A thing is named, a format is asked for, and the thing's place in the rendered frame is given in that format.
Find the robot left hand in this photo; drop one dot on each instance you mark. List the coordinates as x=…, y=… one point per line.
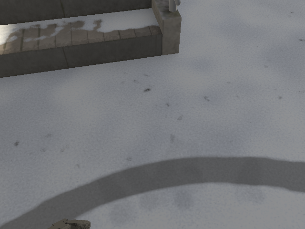
x=71, y=224

